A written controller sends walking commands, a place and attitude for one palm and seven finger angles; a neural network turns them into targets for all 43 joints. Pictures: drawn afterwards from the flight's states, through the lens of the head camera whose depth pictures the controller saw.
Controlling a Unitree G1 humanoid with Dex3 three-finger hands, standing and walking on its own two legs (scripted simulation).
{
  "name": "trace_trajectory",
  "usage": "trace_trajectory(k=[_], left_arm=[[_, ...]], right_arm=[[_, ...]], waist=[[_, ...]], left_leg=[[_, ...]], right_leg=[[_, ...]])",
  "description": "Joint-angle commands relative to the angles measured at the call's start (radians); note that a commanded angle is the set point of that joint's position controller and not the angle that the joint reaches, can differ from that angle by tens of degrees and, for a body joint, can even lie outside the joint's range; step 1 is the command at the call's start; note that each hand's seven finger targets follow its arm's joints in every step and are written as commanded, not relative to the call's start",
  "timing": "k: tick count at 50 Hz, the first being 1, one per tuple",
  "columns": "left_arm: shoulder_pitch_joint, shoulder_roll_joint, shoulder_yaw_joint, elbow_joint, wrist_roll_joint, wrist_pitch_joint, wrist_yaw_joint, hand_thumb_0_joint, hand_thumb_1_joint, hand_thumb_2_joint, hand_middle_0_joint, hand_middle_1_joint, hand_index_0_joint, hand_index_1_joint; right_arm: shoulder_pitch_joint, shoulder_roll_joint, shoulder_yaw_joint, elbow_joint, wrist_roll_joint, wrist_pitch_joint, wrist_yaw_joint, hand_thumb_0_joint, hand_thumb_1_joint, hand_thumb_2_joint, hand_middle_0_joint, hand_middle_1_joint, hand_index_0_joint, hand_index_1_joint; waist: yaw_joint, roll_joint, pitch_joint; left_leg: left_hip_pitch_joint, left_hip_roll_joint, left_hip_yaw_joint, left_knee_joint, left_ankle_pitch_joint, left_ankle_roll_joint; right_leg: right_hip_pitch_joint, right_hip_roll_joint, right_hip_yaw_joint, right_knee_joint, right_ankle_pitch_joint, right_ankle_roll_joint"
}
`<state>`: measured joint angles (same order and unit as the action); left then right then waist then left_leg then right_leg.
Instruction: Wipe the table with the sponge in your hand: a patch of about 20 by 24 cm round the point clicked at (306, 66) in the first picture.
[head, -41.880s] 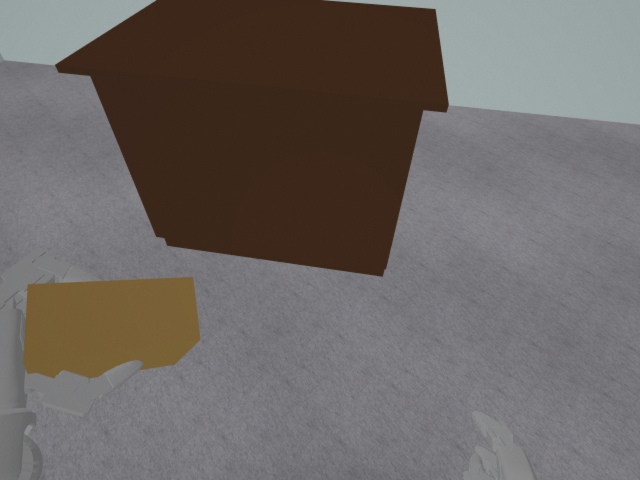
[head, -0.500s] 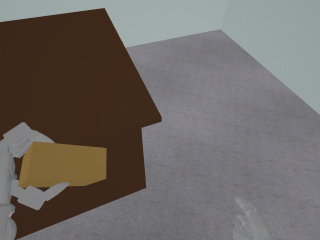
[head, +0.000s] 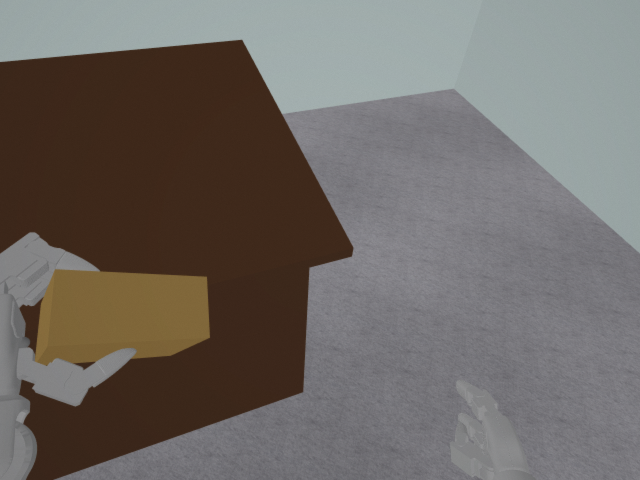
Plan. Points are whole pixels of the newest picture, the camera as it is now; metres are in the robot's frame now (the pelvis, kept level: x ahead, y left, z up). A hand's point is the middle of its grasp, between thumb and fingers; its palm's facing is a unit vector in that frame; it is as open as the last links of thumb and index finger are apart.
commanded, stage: come to a stop and stand still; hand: left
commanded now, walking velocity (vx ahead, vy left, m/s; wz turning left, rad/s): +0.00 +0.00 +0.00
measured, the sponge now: (146, 319) +0.24 +0.21 +0.12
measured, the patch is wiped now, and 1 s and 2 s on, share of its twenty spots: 1.00 1.00 1.00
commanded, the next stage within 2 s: step back with the hand held close in 0.26 s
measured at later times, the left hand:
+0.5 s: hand (64, 327) +0.21 +0.26 +0.16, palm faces +0.40 -0.83 -0.38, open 10.2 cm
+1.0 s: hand (66, 396) +0.15 +0.22 +0.16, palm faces +0.41 -0.81 -0.43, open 10.2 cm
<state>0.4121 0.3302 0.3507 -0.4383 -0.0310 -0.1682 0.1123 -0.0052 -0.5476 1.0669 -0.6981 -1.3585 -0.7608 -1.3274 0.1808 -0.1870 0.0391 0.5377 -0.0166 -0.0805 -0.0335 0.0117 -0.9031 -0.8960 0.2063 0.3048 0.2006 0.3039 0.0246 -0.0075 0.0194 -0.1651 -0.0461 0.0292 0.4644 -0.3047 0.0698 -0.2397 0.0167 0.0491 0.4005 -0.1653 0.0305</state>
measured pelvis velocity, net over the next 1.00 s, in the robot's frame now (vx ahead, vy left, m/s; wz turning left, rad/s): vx -0.06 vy -0.02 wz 0.01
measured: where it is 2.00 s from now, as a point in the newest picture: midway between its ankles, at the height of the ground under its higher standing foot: outside the picture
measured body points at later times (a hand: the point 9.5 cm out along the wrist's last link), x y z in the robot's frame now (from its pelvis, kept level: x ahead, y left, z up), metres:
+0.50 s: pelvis -0.01 +0.01 +0.00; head +0.01 +0.01 +0.45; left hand +0.18 +0.30 +0.18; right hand +0.17 -0.22 -0.07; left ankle -0.04 +0.07 -0.74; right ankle +0.03 -0.14 -0.74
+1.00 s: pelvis -0.06 -0.02 +0.00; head -0.04 -0.03 +0.45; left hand +0.12 +0.26 +0.18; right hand +0.12 -0.25 -0.08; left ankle -0.04 +0.06 -0.74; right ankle +0.03 -0.14 -0.74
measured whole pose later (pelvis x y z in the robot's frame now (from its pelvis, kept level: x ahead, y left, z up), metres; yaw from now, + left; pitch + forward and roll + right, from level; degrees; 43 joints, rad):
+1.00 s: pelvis -0.06 -0.02 +0.00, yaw +1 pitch +0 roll -1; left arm 0.44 0.33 0.35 -0.46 0.00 -0.17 0.11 -0.01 -0.55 1.06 -0.70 -1.36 -0.76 -1.33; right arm 0.21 -0.22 0.00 0.51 0.00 -0.03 -0.04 0.01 -0.90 -0.90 0.21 0.30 0.20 0.30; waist 0.03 0.02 0.05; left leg -0.27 -0.03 0.02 0.48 -0.22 0.04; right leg -0.31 0.03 0.03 0.36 -0.05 0.01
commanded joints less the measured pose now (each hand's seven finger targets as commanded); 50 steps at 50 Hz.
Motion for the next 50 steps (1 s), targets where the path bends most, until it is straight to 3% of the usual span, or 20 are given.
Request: trace_trajectory(k=[1,5,12,18,22,26,28,31,35,36,39,41,42,46,47,50], left_arm=[[-0.086,0.164,0.094,-0.226,-0.009,-0.061,0.019,0.0,0.1,1.3,-1.2,-1.6,-1.2,-1.6],[-0.087,0.158,0.088,-0.217,-0.008,-0.059,0.02,0.0,0.1,1.3,-1.2,-1.6,-1.2,-1.6],[-0.058,0.167,0.102,-0.25,-0.009,-0.063,0.025,0.0,0.1,1.3,-1.2,-1.6,-1.2,-1.6],[-0.031,0.164,0.104,-0.242,-0.012,-0.068,0.026,0.0,0.1,1.3,-1.2,-1.6,-1.2,-1.6],[-0.025,0.163,0.101,-0.235,-0.013,-0.059,0.026,0.0,0.1,1.3,-1.2,-1.6,-1.2,-1.6],[-0.035,0.183,0.109,-0.272,-0.012,-0.059,0.025,0.0,0.1,1.3,-1.2,-1.6,-1.2,-1.6],[-0.019,0.176,0.109,-0.27,-0.013,-0.059,0.024,0.0,0.1,1.3,-1.2,-1.6,-1.2,-1.6],[-0.009,0.189,0.12,-0.285,-0.013,-0.059,0.023,0.0,0.1,1.3,-1.2,-1.6,-1.2,-1.6],[-0.012,0.172,0.111,-0.263,-0.009,-0.056,0.021,0.0,0.1,1.3,-1.2,-1.6,-1.2,-1.6],[-0.027,0.184,0.118,-0.274,-0.006,-0.056,0.023,0.0,0.1,1.3,-1.2,-1.6,-1.2,-1.6],[-0.042,0.165,0.099,-0.258,0.001,-0.058,0.02,0.0,0.1,1.3,-1.2,-1.6,-1.2,-1.6],[-0.054,0.186,0.118,-0.254,0.006,-0.058,0.023,0.0,0.1,1.3,-1.2,-1.6,-1.2,-1.6],[-0.044,0.164,0.102,-0.245,0.008,-0.059,0.021,0.0,0.1,1.3,-1.2,-1.6,-1.2,-1.6],[-0.056,0.193,0.124,-0.252,0.017,-0.068,0.024,0.0,0.1,1.3,-1.2,-1.6,-1.2,-1.6],[-0.044,0.168,0.103,-0.251,0.015,-0.071,0.021,0.0,0.1,1.3,-1.2,-1.6,-1.2,-1.6],[-0.033,0.186,0.122,-0.257,0.022,-0.085,0.023,0.0,0.1,1.3,-1.2,-1.6,-1.2,-1.6]], right_arm=[[-0.084,-0.14,-0.067,-0.148,0.007,-0.043,-0.015,0.0,-0.9,-0.9,0.2,0.3,0.2,0.3],[-0.082,-0.138,-0.068,-0.148,0.009,-0.044,-0.016,0.0,-0.9,-0.9,0.2,0.3,0.2,0.3],[-0.085,-0.139,-0.073,-0.147,0.006,-0.045,-0.017,0.0,-0.9,-0.9,0.2,0.3,0.2,0.3],[-0.084,-0.142,-0.077,-0.145,0.008,-0.042,-0.018,0.0,-0.9,-0.9,0.2,0.3,0.2,0.3],[-0.091,-0.14,-0.076,-0.157,0.01,-0.035,-0.026,0.0,-0.9,-0.9,0.2,0.3,0.2,0.3],[-0.095,-0.148,-0.078,-0.166,0.01,-0.019,-0.027,0.0,-0.9,-0.9,0.2,0.3,0.2,0.3],[-0.091,-0.144,-0.078,-0.17,0.009,-0.013,-0.027,0.0,-0.9,-0.9,0.2,0.3,0.2,0.3],[-0.09,-0.147,-0.082,-0.174,0.009,-0.004,-0.029,0.0,-0.9,-0.9,0.2,0.3,0.2,0.3],[-0.082,-0.148,-0.084,-0.179,0.013,0.005,-0.028,0.0,-0.9,-0.9,0.2,0.3,0.2,0.3],[-0.079,-0.153,-0.085,-0.178,0.013,0.007,-0.029,0.0,-0.9,-0.9,0.2,0.3,0.2,0.3],[-0.078,-0.15,-0.086,-0.185,0.018,0.007,-0.029,0.0,-0.9,-0.9,0.2,0.3,0.2,0.3],[-0.072,-0.157,-0.089,-0.183,0.018,0.008,-0.03,0.0,-0.9,-0.9,0.2,0.3,0.2,0.3],[-0.069,-0.15,-0.088,-0.185,0.021,0.008,-0.028,0.0,-0.9,-0.9,0.2,0.3,0.2,0.3],[-0.06,-0.16,-0.096,-0.185,0.024,0.005,-0.024,0.0,-0.9,-0.9,0.2,0.3,0.2,0.3],[-0.059,-0.151,-0.094,-0.191,0.027,0.004,-0.022,0.0,-0.9,-0.9,0.2,0.3,0.2,0.3],[-0.05,-0.158,-0.097,-0.192,0.025,-0.001,-0.018,0.0,-0.9,-0.9,0.2,0.3,0.2,0.3]], waist=[[-0.012,0.102,-0.127],[-0.01,0.084,-0.118],[-0.007,0.084,-0.146],[-0.008,0.09,-0.145],[-0.004,0.06,-0.135],[-0.004,0.1,-0.154],[-0.001,0.087,-0.168],[-0.002,0.092,-0.181],[-0.003,0.051,-0.161],[-0.006,0.072,-0.164],[-0.006,0.064,-0.131],[-0.007,0.067,-0.126],[-0.005,0.057,-0.125],[-0.008,0.05,-0.114],[-0.009,0.049,-0.105],[-0.008,0.052,-0.105]], left_leg=[[-0.084,0.107,-0.04,-0.136,0.257,-0.096],[-0.098,0.114,-0.045,-0.147,0.227,-0.096],[-0.08,0.11,-0.048,-0.132,0.321,-0.122],[-0.098,0.102,-0.044,-0.133,0.301,-0.124],[-0.109,0.095,-0.038,-0.125,0.39,-0.123],[-0.106,0.092,-0.041,-0.127,0.461,-0.127],[-0.106,0.1,-0.037,-0.126,0.45,-0.12],[-0.123,0.101,-0.037,-0.133,0.397,-0.109],[-0.189,0.096,-0.029,-0.144,0.217,-0.084],[-0.2,0.092,-0.034,-0.155,0.179,-0.082],[-0.252,0.091,-0.031,-0.169,0.061,-0.067],[-0.294,0.089,-0.041,-0.186,-0.009,-0.061],[-0.301,0.092,-0.039,-0.185,-0.028,-0.057],[-0.346,0.077,-0.042,-0.184,-0.117,-0.052],[-0.335,0.076,-0.036,-0.177,-0.124,-0.051],[-0.37,0.075,-0.04,-0.187,-0.169,-0.046]], right_leg=[[0.158,-0.015,-0.032,0.013,0.21,-0.008],[0.161,-0.011,-0.042,0.016,0.191,-0.004],[0.172,-0.011,-0.054,0.034,0.219,-0.006],[0.186,-0.013,-0.052,0.03,0.226,-0.008],[0.205,-0.009,-0.051,0.008,0.299,-0.004],[0.215,-0.004,-0.052,0.014,0.334,0.001],[0.219,-0.001,-0.053,0.015,0.328,0.005],[0.224,-0.002,-0.048,0.015,0.316,0.01],[0.238,-0.003,-0.034,0.0,0.303,0.013],[0.239,0.0,-0.029,0.001,0.285,0.014],[0.241,0.006,-0.027,-0.009,0.245,0.017],[0.26,0.011,-0.025,-0.006,0.214,0.02],[0.262,0.012,-0.023,-0.009,0.205,0.019],[0.259,0.013,-0.009,-0.035,0.127,0.021],[0.237,0.01,-0.007,-0.049,0.103,0.019],[0.251,0.015,-0.009,-0.055,0.052,0.023]])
